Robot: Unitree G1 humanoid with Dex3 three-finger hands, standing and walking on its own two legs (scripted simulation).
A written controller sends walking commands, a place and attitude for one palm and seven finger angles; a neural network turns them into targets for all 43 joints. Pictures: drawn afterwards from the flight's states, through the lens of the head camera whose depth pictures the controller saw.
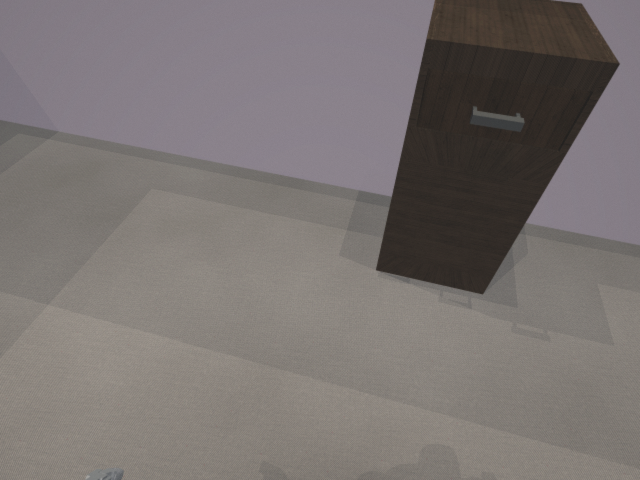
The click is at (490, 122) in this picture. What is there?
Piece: drawer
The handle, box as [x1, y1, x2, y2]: [470, 106, 524, 131]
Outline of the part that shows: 470,117 470,123 520,131 524,123 523,118 520,117 519,113 516,113 514,117 477,111 475,106 473,106 472,113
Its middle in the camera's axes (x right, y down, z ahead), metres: +0.45 -0.31 +0.99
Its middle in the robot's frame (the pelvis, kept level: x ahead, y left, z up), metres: +0.97 -0.40 -0.02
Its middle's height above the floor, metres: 0.75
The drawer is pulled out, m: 0.00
